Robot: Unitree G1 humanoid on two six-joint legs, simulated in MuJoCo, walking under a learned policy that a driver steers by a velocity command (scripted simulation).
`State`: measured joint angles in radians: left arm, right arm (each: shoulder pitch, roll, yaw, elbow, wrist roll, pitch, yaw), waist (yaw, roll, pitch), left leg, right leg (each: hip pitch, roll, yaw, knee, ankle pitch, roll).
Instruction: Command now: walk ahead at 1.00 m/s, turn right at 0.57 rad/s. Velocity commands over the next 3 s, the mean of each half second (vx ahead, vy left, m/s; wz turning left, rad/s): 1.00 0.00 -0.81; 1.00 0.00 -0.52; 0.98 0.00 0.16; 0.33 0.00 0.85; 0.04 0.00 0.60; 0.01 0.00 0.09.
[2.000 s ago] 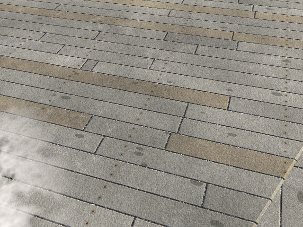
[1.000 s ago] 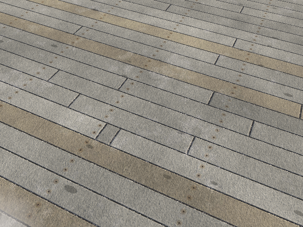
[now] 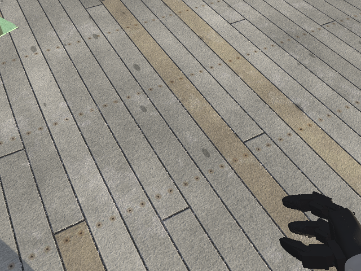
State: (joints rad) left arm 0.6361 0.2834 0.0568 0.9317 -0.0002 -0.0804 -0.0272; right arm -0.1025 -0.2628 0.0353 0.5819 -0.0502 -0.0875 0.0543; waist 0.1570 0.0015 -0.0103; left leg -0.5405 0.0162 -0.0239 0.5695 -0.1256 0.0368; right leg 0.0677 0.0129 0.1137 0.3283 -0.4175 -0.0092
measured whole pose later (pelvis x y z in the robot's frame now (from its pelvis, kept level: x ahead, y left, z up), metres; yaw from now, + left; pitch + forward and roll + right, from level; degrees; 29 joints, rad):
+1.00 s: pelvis +0.88 -0.24 +0.00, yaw -40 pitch +0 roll +1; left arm 0.32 0.33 0.04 0.82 0.03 -0.07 -0.02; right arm 0.25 -0.30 -0.04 0.74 -0.05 -0.07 0.01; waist 0.01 -0.04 0.02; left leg -0.36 -0.03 0.07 0.56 -0.21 0.05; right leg -0.31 0.08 0.08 1.25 -0.30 -0.12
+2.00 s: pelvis +1.49 -0.70 +0.01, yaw -7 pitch +2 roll -2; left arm -0.06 0.26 0.02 0.61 0.01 -0.04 0.03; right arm 0.22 -0.31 -0.08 0.61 0.02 0.02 -0.02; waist -0.06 0.01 0.09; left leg -0.39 -0.21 -0.18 0.46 -0.07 0.12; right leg -0.63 0.02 0.22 1.00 -0.35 0.09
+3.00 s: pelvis +1.58 -0.76 +0.01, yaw +12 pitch -1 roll +0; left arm 0.19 0.24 0.04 0.84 0.01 0.00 0.03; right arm 0.25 -0.21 -0.02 0.75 -0.01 -0.01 -0.01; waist 0.02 0.00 0.02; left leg -0.16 -0.04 -0.06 0.52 -0.34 0.02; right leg -0.28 -0.01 0.07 0.50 -0.21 0.05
